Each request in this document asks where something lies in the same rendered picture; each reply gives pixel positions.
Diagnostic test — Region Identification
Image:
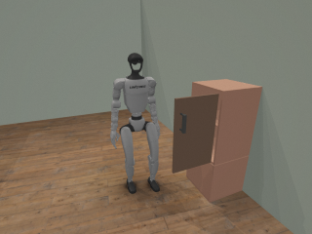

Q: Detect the robot right upper arm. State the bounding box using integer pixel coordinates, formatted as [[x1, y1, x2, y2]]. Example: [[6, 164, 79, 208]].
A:
[[112, 78, 125, 108]]

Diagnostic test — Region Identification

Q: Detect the robot left upper arm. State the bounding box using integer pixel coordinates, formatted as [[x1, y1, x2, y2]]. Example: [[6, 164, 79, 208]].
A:
[[145, 76, 157, 104]]

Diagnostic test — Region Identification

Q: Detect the robot left forearm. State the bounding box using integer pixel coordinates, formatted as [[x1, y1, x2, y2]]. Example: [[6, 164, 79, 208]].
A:
[[148, 98, 158, 123]]

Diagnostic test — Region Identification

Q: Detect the robot right shin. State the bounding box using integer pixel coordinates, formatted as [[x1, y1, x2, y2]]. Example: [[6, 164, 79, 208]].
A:
[[125, 159, 135, 182]]

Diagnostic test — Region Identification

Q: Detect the robot head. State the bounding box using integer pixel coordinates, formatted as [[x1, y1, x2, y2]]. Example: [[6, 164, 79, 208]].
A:
[[126, 53, 144, 80]]

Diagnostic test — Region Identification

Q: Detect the robot right forearm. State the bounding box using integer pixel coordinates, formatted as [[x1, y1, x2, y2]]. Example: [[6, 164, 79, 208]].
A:
[[110, 101, 119, 131]]

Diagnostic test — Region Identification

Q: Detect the right robot hand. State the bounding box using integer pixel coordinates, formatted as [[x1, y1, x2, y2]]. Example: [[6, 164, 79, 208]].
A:
[[110, 130, 120, 149]]

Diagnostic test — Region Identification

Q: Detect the cupboard door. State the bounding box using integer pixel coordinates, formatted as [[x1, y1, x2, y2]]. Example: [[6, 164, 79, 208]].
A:
[[172, 93, 219, 174]]

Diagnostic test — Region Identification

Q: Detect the left robot hand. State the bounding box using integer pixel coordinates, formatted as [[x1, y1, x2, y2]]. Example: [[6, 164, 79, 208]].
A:
[[153, 122, 161, 139]]

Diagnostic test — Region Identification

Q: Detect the handle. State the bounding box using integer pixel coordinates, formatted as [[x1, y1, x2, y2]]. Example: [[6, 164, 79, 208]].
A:
[[179, 113, 187, 134]]

